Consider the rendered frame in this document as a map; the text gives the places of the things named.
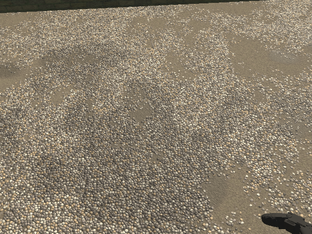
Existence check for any right robot hand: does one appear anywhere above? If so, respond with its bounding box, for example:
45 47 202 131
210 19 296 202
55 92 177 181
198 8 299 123
261 212 312 234

